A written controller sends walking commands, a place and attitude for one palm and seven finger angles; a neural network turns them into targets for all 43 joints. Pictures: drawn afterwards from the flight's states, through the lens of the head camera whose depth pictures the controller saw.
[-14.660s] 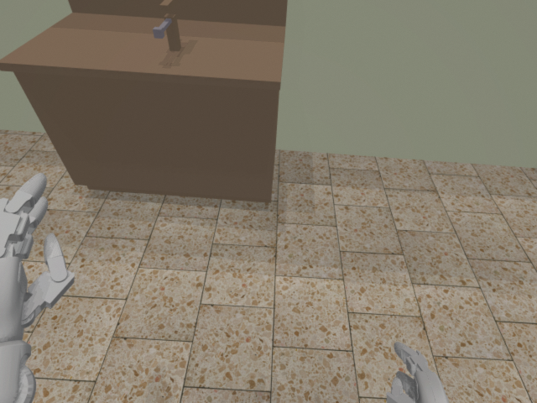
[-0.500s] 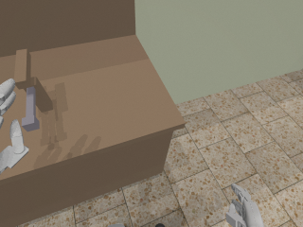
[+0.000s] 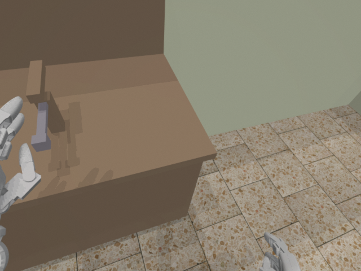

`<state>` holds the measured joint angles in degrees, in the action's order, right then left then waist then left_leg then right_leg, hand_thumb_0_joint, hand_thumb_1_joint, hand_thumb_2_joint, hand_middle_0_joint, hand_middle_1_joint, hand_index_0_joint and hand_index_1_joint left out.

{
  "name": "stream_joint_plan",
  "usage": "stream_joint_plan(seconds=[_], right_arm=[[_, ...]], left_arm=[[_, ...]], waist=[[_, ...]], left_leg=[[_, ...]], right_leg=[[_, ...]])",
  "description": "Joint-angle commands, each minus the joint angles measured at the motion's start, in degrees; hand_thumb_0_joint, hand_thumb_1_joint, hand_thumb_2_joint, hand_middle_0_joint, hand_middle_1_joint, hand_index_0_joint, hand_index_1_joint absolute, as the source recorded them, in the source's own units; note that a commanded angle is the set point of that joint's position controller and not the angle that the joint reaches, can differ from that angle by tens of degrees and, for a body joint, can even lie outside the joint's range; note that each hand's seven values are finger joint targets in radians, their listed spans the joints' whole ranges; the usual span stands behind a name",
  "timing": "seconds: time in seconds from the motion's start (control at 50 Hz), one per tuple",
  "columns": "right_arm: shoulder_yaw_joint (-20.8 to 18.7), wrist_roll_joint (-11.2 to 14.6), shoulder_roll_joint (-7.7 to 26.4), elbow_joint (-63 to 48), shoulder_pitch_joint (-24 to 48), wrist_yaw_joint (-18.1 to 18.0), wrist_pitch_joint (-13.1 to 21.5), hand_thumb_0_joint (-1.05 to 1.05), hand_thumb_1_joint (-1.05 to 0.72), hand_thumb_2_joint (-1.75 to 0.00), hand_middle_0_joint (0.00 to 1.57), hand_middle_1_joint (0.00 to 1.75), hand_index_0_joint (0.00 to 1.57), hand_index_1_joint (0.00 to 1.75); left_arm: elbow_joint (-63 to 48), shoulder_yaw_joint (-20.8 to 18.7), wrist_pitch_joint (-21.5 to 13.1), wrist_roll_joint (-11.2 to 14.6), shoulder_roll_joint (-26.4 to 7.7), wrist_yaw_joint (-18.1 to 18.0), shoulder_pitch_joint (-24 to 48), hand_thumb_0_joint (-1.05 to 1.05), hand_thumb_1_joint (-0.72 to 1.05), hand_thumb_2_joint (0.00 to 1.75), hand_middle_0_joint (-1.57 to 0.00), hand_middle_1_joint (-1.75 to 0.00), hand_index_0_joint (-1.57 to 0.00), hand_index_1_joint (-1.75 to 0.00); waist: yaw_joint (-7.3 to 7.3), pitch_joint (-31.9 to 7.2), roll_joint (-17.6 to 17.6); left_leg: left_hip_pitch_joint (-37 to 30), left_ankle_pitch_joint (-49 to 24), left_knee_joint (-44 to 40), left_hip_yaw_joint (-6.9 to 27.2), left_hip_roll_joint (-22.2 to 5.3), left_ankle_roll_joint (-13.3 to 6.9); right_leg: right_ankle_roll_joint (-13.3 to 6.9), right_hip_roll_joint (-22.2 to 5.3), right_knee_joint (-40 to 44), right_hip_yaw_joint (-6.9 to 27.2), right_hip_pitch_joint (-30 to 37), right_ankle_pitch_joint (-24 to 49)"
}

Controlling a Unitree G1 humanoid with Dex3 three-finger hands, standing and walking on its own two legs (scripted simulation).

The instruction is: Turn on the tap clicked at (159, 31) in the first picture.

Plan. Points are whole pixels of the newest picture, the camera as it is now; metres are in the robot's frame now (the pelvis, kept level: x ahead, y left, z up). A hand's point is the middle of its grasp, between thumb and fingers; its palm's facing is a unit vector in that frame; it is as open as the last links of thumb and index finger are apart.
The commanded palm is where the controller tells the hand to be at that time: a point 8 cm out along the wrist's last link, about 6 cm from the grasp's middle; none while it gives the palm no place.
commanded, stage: shuffle to correct the standing spot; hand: left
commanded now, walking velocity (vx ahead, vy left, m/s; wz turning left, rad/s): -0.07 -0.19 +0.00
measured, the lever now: (41, 142) +0.35 +0.33 +0.07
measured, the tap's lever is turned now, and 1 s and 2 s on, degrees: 0 0 0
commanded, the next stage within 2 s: come to a stop and stand still in 0.12 s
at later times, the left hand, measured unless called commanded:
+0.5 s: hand (98, 173) +0.23 +0.15 +0.17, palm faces +0.26 -0.84 -0.48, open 7.4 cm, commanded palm +0.15 +0.22 +0.18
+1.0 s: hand (55, 216) +0.16 +0.19 +0.17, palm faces +0.41 -0.84 -0.36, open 7.4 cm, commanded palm +0.11 +0.22 +0.18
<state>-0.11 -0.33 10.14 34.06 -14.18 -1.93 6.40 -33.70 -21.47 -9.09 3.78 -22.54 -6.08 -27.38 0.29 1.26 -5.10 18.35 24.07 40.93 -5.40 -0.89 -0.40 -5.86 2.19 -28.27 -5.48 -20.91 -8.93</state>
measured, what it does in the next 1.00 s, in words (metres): steps on the spot: right foot, then left foot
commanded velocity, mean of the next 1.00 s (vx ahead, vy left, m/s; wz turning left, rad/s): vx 0.04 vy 0.02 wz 0.00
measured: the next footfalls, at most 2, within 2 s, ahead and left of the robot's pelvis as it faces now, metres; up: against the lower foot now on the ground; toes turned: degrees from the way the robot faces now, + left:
right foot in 0.30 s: +0.07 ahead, -0.17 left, +0.00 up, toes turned -4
left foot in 0.68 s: +0.02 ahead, +0.05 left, +0.00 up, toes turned +0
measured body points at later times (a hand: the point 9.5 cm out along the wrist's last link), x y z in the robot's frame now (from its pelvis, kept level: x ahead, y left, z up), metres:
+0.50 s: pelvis -0.01 -0.06 -0.01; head +0.05 -0.07 +0.44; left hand +0.21 +0.20 +0.19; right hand +0.17 -0.28 -0.09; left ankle -0.02 +0.10 -0.70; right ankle +0.03 -0.17 -0.73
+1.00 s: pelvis -0.05 -0.06 +0.00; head -0.06 -0.05 +0.45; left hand +0.14 +0.23 +0.19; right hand +0.11 -0.28 -0.08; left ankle -0.02 +0.04 -0.69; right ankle -0.02 -0.15 -0.73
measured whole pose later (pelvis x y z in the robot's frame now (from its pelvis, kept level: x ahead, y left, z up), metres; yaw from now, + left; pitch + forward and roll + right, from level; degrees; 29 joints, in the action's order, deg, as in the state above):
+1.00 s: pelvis -0.05 -0.06 +0.00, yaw +0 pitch -2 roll +0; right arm 1.0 -0.8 11.3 36.3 -14.1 -1.1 7.8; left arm -23.7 -20.4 -12.7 1.0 -19.9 -4.8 -21.5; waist -1.8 0.2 -1.3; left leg 25.0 20.1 52.0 -0.8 2.0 -1.0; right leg -3.6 2.1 -31.7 -1.1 -15.6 -14.5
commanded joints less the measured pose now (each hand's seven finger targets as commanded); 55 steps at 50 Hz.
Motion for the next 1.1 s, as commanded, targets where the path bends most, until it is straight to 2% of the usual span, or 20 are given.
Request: stream_joint_plan(seconds=[0.0, 0.04, 0.12, 0.22, 0.24, 0.26, 0.28, 0.32, 0.36, 0.42, 0.44, 0.52, 0.58, 0.66, 0.74, 0.82, 0.9, 0.92, 1.02, 1.08], right_arm=[[-4.1, 0.4, 8.6, -9.5, 2.8, -1.4, 3.8, 0.0, -0.9, -0.9, 0.2, 0.3, 0.2, 0.3], [-4.1, -0.3, 7.2, -9.3, 4.4, -0.9, 3.6, 0.0, -0.9, -0.9, 0.2, 0.3, 0.2, 0.3], [-5.7, 0.2, 8.6, -10.1, 4.3, 1.4, 3.0, 0.0, -0.9, -0.9, 0.2, 0.3, 0.2, 0.3], [-5.0, 1.6, 8.4, -11.7, 3.7, 2.7, 2.9, 0.0, -0.9, -0.9, 0.2, 0.3, 0.2, 0.3], [-6.7, -4.5, 9.8, -0.1, -3.7, 2.2, 8.8, 0.0, -0.9, -0.9, 0.2, 0.3, 0.2, 0.3], [-4.8, -1.0, 3.7, -4.3, -1.4, 1.1, 10.1, 0.0, -0.9, -0.9, 0.2, 0.3, 0.2, 0.3], [-4.7, 0.4, 7.2, -7.4, -2.4, 1.4, 11.8, 0.0, -0.9, -0.9, 0.2, 0.3, 0.2, 0.3], [-5.7, 1.2, 8.7, -7.8, 1.4, 2.9, 11.2, 0.0, -0.9, -0.9, 0.2, 0.3, 0.2, 0.3], [-4.8, 0.6, 6.9, -10.1, 4.2, 4.9, 9.9, 0.0, -0.9, -0.9, 0.2, 0.3, 0.2, 0.3], [-3.2, 2.2, 6.4, -10.1, 5.7, 3.8, 7.6, 0.0, -0.9, -0.9, 0.2, 0.3, 0.2, 0.3], [-3.2, 1.9, 7.2, -10.5, 5.1, 2.5, 6.7, 0.0, -0.9, -0.9, 0.2, 0.3, 0.2, 0.3], [-1.7, 1.2, 6.0, -8.8, 8.8, -0.4, 4.4, 0.0, -0.9, -0.9, 0.2, 0.3, 0.2, 0.3], [-2.1, 0.7, 6.7, -7.8, 7.6, -1.2, 4.2, 0.0, -0.9, -0.9, 0.2, 0.3, 0.2, 0.3], [-3.0, 0.6, 8.7, -7.9, 6.1, -1.3, 4.9, 0.0, -0.9, -0.9, 0.2, 0.3, 0.2, 0.3], [-2.3, 1.4, 9.4, -9.0, 7.1, -0.5, 5.2, 0.0, -0.9, -0.9, 0.2, 0.3, 0.2, 0.3], [-2.7, 0.9, 9.1, -9.4, 6.4, 1.0, 5.4, 0.0, -0.9, -0.9, 0.2, 0.3, 0.2, 0.3], [-2.1, -0.3, 7.4, -8.3, 6.6, 0.3, 4.2, 0.0, -0.9, -0.9, 0.2, 0.3, 0.2, 0.3], [-2.3, -0.2, 8.5, -7.3, 5.8, 0.5, 4.5, 0.0, -0.9, -0.9, 0.2, 0.3, 0.2, 0.3], [-0.7, -0.5, 7.1, -6.2, 6.3, -0.5, 6.3, 0.0, -0.9, -0.9, 0.2, 0.3, 0.2, 0.3], [-1.7, 0.3, 9.4, -8.0, 6.4, 0.1, 6.5, 0.0, -0.9, -0.9, 0.2, 0.3, 0.2, 0.3]], left_arm=[[-12.6, -6.9, -5.0, 0.8, -9.6, -1.4, 4.8, 0.0, 0.9, 0.9, -0.2, -0.3, -0.2, -0.3], [-8.9, -7.3, -4.8, -0.1, -10.0, -0.6, 4.2, 0.0, 0.9, 0.9, -0.2, -0.3, -0.2, -0.3], [-14.6, -5.7, -3.9, -1.3, -8.3, 0.7, 5.9, 0.0, 0.9, 0.9, -0.2, -0.3, -0.2, -0.3], [-13.5, -6.4, -4.5, -1.7, -9.2, 0.5, 5.7, 0.0, 0.9, 0.9, -0.2, -0.3, -0.2, -0.3], [-11.3, -36.7, -10.7, -9.0, -51.1, 3.0, 54.2, 0.0, 0.9, 0.9, -0.2, -0.3, -0.2, -0.3], [15.6, -12.1, -6.5, -3.3, -14.4, 5.7, 26.9, 0.0, 0.9, 0.9, -0.2, -0.3, -0.2, -0.3], [5.7, -10.2, -7.0, -1.4, -15.4, 5.8, 26.0, 0.0, 0.9, 0.9, -0.2, -0.3, -0.2, -0.3], [-2.9, -4.1, -7.5, 0.1, -8.0, 4.4, 16.7, 0.0, 0.9, 0.9, -0.2, -0.3, -0.2, -0.3], [-10.6, -4.2, -7.6, -0.6, -6.7, 3.1, 6.8, 0.0, 0.9, 0.9, -0.2, -0.3, -0.2, -0.3], [-5.9, -11.7, -6.2, -0.6, -13.3, -0.8, -3.2, 0.0, 0.9, 0.9, -0.2, -0.3, -0.2, -0.3], [-6.5, -12.9, -7.3, 0.6, -13.3, -1.5, -3.1, 0.0, 0.9, 0.9, -0.2, -0.3, -0.2, -0.3], [-6.0, -14.2, -8.8, 0.7, -12.4, -3.3, 1.5, 0.0, 0.9, 0.9, -0.2, -0.3, -0.2, -0.3], [0.6, -11.4, -7.3, 0.5, -9.4, -2.7, 3.7, 0.0, 0.9, 0.9, -0.2, -0.3, -0.2, -0.3], [-0.2, -4.8, -7.2, -0.9, -6.7, -0.8, 10.1, 0.0, 0.9, 0.9, -0.2, -0.3, -0.2, -0.3], [-5.8, -1.0, -7.6, -3.2, -6.0, -0.5, 18.7, 0.0, 0.9, 0.9, -0.2, -0.3, -0.2, -0.3], [0.0, -5.4, -7.5, -3.4, -8.5, -0.6, 11.8, 0.0, 0.9, 0.9, -0.2, -0.3, -0.2, -0.3], [-2.2, -6.2, -7.0, -2.1, -9.4, 0.1, 13.7, 0.0, 0.9, 0.9, -0.2, -0.3, -0.2, -0.3], [-1.3, -4.9, -6.5, -1.8, -7.9, 0.3, 15.2, 0.0, 0.9, 0.9, -0.2, -0.3, -0.2, -0.3], [-1.0, -3.6, -6.2, -2.2, -6.8, -0.6, 14.8, 0.0, 0.9, 0.9, -0.2, -0.3, -0.2, -0.3], [-4.5, -3.2, -6.8, -2.6, -7.0, -0.8, 15.6, 0.0, 0.9, 0.9, -0.2, -0.3, -0.2, -0.3]], waist=[[-0.65, -5.2, 11.9], [-0.97, -4.3, 17.6], [-1.46, -3.3, 15.7], [0.2, -4.4, 20.2], [-6.33, -6.9, 7.5], [-2.93, -13.1, 1.7], [-1.62, -9.6, 7.6], [-0.06, -11.7, 26.6], [-1.74, -12.7, 25.6], [-2.68, -15.3, -8.8], [-2.33, -16.3, -14.5], [-1.01, -9.8, -3.4], [-1.35, -7.4, -7.6], [-1.07, -4.1, 0.5], [-0.31, -0.2, 26.8], [-2.93, -3.8, 11.6], [-2.32, -1.6, -7.8], [-1.06, 0.0, -8.1], [-1.08, -3.8, 3.0], [-2.04, -7.7, 14.2]], left_leg=[[-13.9, -13.4, -25.9, 9.9, -11.2, -3.6], [-15.7, -34.7, -23.7, 22.3, -24.2, -9.3], [-18.8, -43.2, -16.2, 9.8, -18.6, -5.5], [-12.1, -40.7, -11.6, 7.2, -15.1, -2.8], [3.4, -45.4, 0.6, -1.8, -15.0, -1.1], [0.7, -35.6, -1.1, -0.8, -1.3, 2.2], [-4.7, -35.1, -5.9, -4.3, -2.1, 3.3], [-22.6, -60.7, -13.4, 3.2, -9.2, -1.3], [-24.1, -59.0, -7.0, 1.3, -10.4, -3.8], [6.0, -6.6, 13.9, -1.1, 2.1, 0.3], [10.3, 2.8, 18.1, 5.1, 1.4, 0.2], [4.2, -0.9, 5.1, 5.3, 0.3, 1.0], [-4.0, -5.8, -5.4, 1.9, 3.1, -0.3], [-10.8, -4.0, -15.8, 4.9, 1.1, -2.8], [8.2, 23.2, -33.7, 21.7, -10.1, -9.4], [12.1, 15.5, -24.4, 10.4, -5.2, -5.1], [9.4, -0.5, 17.4, 4.5, 4.5, -0.1], [10.2, -2.6, 21.6, 6.8, 3.3, 0.3], [-7.9, -8.0, -14.6, 2.5, 2.5, -1.2], [-12.8, -17.1, -22.2, 20.5, -9.9, -6.3]], right_leg=[[4.4, -4.9, -0.9, 9.7, 0.2, -7.4], [7.6, -2.1, -25.8, 7.7, -10.1, -14.1], [5.5, -2.9, -25.2, 5.3, -12.3, -11.8], [4.7, -1.5, -2.0, -1.3, 4.1, -5.0], [1.8, -3.4, -4.6, 1.8, 13.6, 3.6], [-5.0, -7.7, 0.0, 12.1, 18.5, 25.7], [-1.6, -8.2, -2.4, 13.4, 17.1, 41.7], [5.9, -4.8, -17.3, 5.3, 2.1, 19.4], [5.9, -4.0, -9.5, 0.7, 0.3, -4.5], [-0.1, -13.6, 0.2, 12.4, 28.0, 45.3], [-1.7, -18.3, 0.4, 16.6, 27.2, 44.2], [-1.7, -16.9, 5.3, 15.0, 13.3, 22.8], [0.7, -14.8, 12.3, 14.4, 5.2, -6.8], [2.9, -10.7, 11.3, 13.2, -1.3, -26.1], [6.4, 1.6, -21.9, 2.7, 5.1, -16.6], [5.1, 0.0, -4.0, 1.3, 17.8, -14.7], [-6.2, -19.8, 22.0, 36.2, -0.3, -40.9], [-7.2, -19.9, 22.4, 36.6, -2.8, -40.4], [-0.8, -10.1, 9.4, 15.1, 1.5, -17.0], [5.6, -0.2, -7.8, 7.0, 1.1, -7.3]])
